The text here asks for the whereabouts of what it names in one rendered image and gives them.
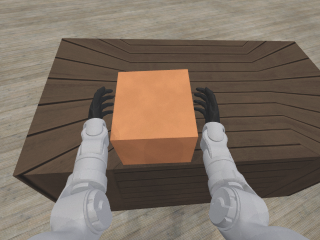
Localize carton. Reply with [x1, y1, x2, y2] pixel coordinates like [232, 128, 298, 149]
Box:
[110, 69, 198, 165]

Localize robot right hand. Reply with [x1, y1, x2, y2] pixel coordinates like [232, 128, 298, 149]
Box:
[193, 87, 220, 123]

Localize pedestal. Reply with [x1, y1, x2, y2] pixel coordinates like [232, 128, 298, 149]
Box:
[12, 38, 320, 212]

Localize right robot upper arm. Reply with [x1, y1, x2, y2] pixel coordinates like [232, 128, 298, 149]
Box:
[208, 186, 310, 240]

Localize left robot upper arm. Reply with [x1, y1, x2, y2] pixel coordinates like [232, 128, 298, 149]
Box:
[27, 188, 113, 240]

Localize robot left hand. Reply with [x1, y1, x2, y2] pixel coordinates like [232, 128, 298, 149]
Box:
[88, 86, 114, 120]

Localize left robot forearm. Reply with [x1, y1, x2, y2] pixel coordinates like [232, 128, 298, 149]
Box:
[50, 118, 109, 231]

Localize right robot forearm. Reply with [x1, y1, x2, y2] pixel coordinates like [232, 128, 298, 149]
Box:
[200, 122, 269, 223]

